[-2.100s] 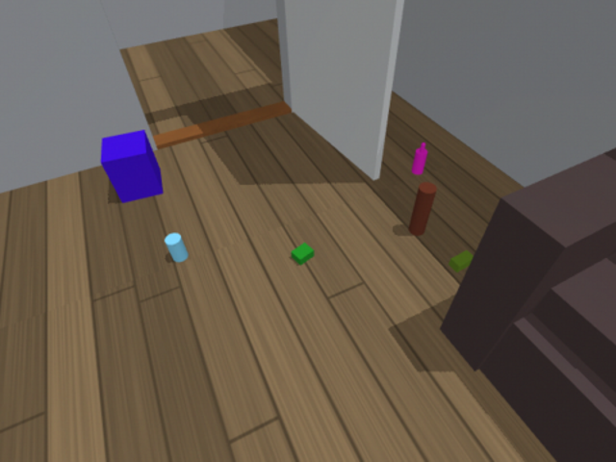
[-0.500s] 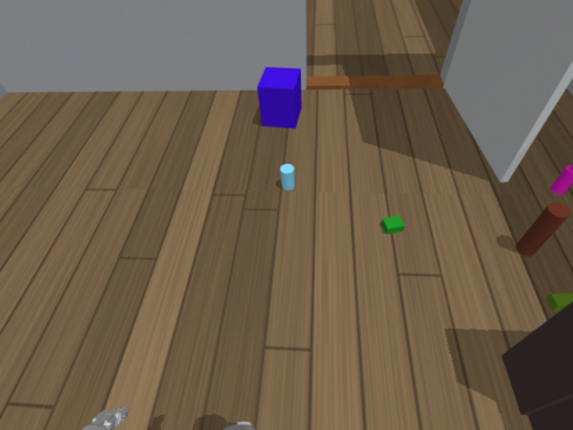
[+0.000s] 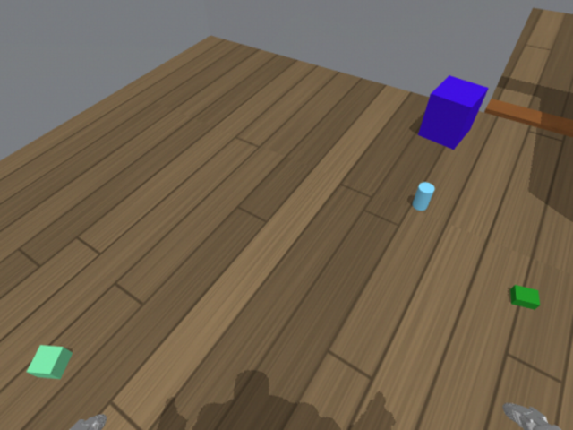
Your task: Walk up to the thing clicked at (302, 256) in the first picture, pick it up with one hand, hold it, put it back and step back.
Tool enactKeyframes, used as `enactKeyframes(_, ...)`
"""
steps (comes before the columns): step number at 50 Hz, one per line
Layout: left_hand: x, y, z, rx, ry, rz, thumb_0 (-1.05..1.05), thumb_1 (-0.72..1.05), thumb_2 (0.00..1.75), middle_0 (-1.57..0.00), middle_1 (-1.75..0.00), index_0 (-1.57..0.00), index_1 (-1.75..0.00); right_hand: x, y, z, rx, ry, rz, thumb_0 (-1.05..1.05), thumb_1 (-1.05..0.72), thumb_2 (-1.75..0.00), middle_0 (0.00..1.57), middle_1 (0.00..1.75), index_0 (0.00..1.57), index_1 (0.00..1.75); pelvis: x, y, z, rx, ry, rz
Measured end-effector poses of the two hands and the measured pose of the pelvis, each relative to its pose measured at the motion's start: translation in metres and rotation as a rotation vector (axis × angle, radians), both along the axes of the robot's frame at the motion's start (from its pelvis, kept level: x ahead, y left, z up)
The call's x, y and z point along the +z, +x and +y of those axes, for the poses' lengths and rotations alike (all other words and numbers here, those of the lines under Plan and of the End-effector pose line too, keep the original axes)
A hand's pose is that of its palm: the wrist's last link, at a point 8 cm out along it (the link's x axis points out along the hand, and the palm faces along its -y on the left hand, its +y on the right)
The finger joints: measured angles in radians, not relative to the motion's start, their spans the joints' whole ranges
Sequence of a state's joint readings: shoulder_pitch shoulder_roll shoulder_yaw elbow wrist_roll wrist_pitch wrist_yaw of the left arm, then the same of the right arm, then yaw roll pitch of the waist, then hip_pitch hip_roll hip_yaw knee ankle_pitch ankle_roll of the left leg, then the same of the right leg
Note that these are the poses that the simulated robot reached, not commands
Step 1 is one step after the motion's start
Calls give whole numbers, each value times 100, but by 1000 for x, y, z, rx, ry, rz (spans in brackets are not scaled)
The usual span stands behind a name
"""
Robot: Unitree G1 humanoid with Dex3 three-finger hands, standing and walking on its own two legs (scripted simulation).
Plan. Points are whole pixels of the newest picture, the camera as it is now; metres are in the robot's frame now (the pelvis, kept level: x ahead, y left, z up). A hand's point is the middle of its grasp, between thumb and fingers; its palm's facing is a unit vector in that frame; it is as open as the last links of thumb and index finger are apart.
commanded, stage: walk up
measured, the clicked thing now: (524, 297) +0.67 -0.80 -0.73
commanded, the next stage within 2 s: stand in 1.92 s
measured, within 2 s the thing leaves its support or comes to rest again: neither
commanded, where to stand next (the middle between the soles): +0.05 +0.05 m, yaw +47 degrees
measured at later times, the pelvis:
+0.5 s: pelvis +0.00 +0.02 -0.01, yaw +25 degrees
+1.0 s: pelvis -0.01 +0.00 -0.01, yaw +40 degrees
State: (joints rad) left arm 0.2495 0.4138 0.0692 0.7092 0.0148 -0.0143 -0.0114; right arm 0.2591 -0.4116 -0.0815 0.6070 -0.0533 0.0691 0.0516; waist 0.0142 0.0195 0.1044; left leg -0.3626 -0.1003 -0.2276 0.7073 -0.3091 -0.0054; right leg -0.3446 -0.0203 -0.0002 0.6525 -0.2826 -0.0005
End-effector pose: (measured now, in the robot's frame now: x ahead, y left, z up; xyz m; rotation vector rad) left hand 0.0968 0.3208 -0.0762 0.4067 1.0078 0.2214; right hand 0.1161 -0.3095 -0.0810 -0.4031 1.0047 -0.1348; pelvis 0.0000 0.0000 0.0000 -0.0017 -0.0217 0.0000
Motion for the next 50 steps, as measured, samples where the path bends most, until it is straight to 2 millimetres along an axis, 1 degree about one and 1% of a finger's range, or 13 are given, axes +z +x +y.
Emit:
enactKeyframes(2,5,-17,-1,41,23,0,0,90,90,-21,-30,-20,-30,-6,17,-1,33,3,5,0,-90,-90,21,30,20,30,0,-1,-5,46,-7,-1)
enactKeyframes(5,15,-44,-1,109,39,22,0,90,90,-21,-30,-20,-30,-5,37,2,105,12,22,0,-90,-90,21,30,20,30,7,-1,-7,107,9,-3)
enactKeyframes(8,22,-70,3,158,54,48,0,90,90,-21,-30,-20,-30,-4,52,6,166,24,28,0,-90,-90,21,30,20,30,11,0,-7,165,16,-2)
enactKeyframes(11,23,-95,10,201,63,63,1,90,90,-21,-30,-20,-30,-5,63,15,209,24,53,0,-90,-90,21,30,20,30,10,-1,-5,218,20,-4)
enactKeyframes(15,12,-125,27,262,55,80,1,89,90,-21,-30,-20,-30,-6,76,34,261,2,74,0,-90,-90,20,30,20,30,3,-2,3,281,27,2)
enactKeyframes(18,-7,-142,42,315,34,89,1,89,90,-21,-30,-20,-30,-9,84,49,298,-34,55,0,-90,-90,21,30,20,30,-9,-3,15,321,46,5)
enactKeyframes(20,-18,-151,43,363,15,104,1,90,90,-21,-30,-20,-30,-9,86,57,325,-48,52,0,-90,-90,21,30,20,30,-12,-3,17,353,45,2)
enactKeyframes(26,-27,-159,25,436,-41,80,1,90,90,-21,-30,-20,-30,-5,98,68,392,-77,57,0,-90,-90,21,30,20,30,-9,4,14,444,20,3)
enactKeyframes(33,-30,-173,-13,522,-32,44,1,90,90,-21,-30,-20,-30,-25,136,72,480,-66,37,0,-90,-90,21,30,20,30,-20,9,-8,534,-8,-12)
enactKeyframes(38,-15,-199,-37,598,-47,62,1,90,90,-21,-30,-20,-30,-19,157,90,550,-49,35,0,-90,-90,21,30,20,30,-5,7,-13,597,31,-13)
enactKeyframes(43,-4,-234,-43,650,-38,96,0,89,90,-21,-30,-21,-30,-11,167,107,622,-38,45,0,-90,-90,21,30,20,30,3,3,-11,648,40,0)
enactKeyframes(47,-14,-266,-36,714,-36,117,0,89,90,-21,-30,-21,-30,-13,168,121,658,-61,32,0,-90,-90,21,30,20,30,-6,-2,-3,684,37,3)
enactKeyframes(50,-25,-283,-34,774,-45,139,1,90,90,-21,-30,-20,-30,-15,164,129,678,-75,22,0,-90,-90,21,30,20,30,-11,-6,1,704,48,-4)
